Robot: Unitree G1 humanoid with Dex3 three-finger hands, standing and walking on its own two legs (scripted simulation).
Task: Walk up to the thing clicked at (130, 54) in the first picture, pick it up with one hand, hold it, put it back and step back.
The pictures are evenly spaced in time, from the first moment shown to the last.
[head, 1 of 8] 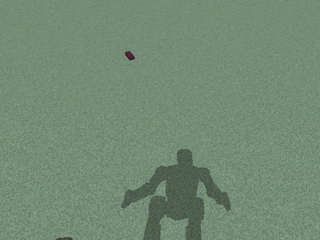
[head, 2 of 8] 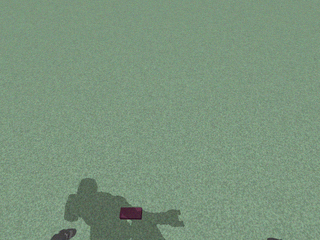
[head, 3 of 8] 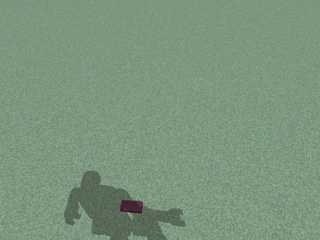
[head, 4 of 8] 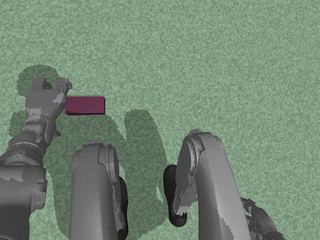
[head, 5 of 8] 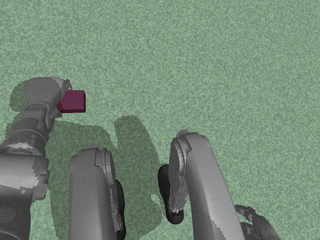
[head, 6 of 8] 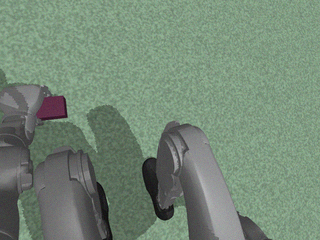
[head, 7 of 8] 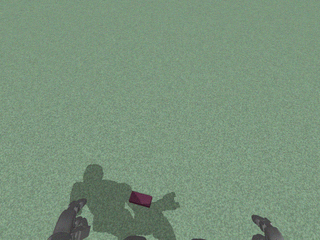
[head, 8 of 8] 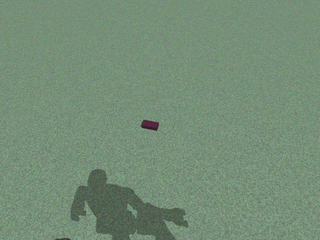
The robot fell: no
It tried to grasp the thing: yes
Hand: left
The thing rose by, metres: 0.69
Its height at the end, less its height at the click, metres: +0.00
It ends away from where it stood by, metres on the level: 0.01
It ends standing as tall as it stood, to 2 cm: yes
